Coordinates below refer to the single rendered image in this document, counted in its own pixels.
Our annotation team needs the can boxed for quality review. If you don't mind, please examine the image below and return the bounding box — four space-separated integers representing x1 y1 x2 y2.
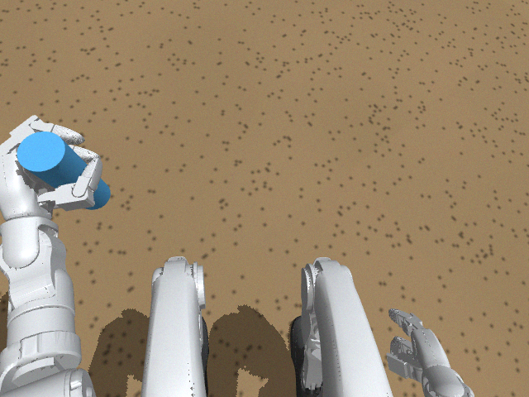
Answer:
17 132 111 210

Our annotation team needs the right robot foot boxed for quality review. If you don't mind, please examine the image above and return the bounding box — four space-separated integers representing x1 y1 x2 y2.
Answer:
290 316 323 397

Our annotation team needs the left robot arm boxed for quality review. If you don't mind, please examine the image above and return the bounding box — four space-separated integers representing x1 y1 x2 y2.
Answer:
0 215 96 397

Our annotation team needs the right robot arm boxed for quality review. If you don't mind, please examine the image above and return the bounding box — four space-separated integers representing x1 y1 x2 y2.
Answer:
422 366 474 397

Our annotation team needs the right robot hand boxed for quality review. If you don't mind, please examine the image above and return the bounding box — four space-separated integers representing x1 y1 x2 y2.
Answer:
386 309 450 383

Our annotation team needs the left robot hand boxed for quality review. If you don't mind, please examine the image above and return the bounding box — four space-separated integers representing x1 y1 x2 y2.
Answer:
0 115 102 221

